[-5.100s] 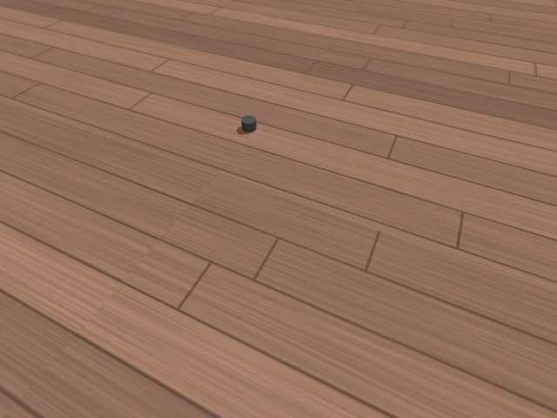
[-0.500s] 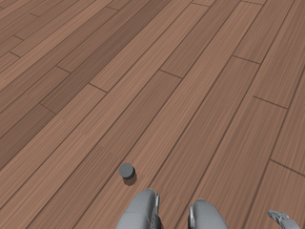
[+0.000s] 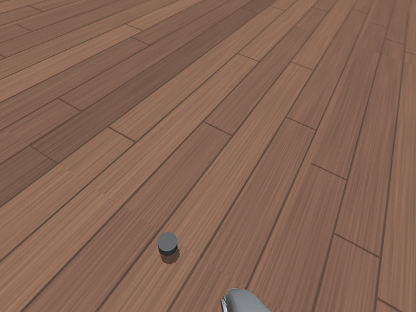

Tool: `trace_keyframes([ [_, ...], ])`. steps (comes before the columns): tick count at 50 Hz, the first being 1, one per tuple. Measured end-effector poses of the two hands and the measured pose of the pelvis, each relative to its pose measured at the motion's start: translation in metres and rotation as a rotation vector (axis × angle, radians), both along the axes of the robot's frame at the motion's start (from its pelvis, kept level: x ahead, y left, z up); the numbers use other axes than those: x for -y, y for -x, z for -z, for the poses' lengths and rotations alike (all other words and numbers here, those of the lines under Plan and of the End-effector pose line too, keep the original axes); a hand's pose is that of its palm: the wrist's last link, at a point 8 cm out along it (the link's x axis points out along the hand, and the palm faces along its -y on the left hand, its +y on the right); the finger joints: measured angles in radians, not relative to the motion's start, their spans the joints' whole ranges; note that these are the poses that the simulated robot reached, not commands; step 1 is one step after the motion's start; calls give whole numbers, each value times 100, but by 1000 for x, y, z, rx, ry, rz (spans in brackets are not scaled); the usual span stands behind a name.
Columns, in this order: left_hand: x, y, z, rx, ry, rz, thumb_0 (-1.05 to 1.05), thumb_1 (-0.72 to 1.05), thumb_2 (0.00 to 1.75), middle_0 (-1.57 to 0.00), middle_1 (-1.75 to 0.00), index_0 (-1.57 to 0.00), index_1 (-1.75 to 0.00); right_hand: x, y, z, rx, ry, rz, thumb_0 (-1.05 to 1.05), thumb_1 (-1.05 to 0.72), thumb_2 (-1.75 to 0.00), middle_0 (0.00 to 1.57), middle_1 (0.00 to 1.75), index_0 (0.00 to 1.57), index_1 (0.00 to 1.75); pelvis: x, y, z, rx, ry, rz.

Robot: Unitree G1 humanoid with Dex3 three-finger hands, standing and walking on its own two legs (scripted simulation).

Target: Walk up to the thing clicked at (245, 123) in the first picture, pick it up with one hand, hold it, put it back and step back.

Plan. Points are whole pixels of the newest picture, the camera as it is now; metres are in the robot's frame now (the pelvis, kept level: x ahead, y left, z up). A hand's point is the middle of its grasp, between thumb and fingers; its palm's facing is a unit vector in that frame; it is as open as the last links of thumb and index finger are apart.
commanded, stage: walk up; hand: left
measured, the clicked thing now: (167, 244) +0.51 +0.12 -0.72
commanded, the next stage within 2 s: none
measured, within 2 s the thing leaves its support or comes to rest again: neither
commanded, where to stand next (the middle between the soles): +0.11 -0.08 m, yaw -4 degrees
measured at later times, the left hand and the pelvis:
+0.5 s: hand (121, 275) +0.22 +0.18 -0.13, palm faces -0.15 -0.91 -0.38, open 7.4 cm; pelvis +0.04 -0.05 -0.01, yaw -7 degrees
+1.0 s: hand out of the picture +0.13 +0.18 -0.16, palm faces -0.07 -0.94 -0.34, open 7.4 cm; pelvis +0.03 -0.07 +0.00, yaw -4 degrees
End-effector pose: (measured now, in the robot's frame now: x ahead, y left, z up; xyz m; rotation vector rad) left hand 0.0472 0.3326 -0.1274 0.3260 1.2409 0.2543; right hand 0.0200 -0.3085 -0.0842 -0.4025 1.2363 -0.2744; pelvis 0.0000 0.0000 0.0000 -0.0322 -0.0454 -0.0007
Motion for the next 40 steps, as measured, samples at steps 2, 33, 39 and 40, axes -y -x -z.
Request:
trace_keyframes([
  [2,5,4,3,-45,35,20,1,90,90,-20,-30,-21,-30,2,4,-9,-6,27,12,0,-90,-90,21,30,21,31,-4,-1,-4,-12,-1,19],
  [33,115,-174,-35,233,29,217,1,90,90,-21,-30,-21,-31,52,-11,46,-28,-91,102,0,-90,-90,20,30,20,30,55,-43,7,12,-28,91],
  [39,107,-153,-12,145,60,150,1,90,90,-21,-30,-21,-30,56,-14,31,-45,-52,93,0,-90,-90,20,30,21,30,55,-42,6,7,-54,89],
  [40,106,-147,-10,123,62,144,1,90,90,-20,-30,-21,-30,59,-16,28,-47,-46,87,0,-90,-90,20,30,21,31,55,-42,4,2,-44,84],
])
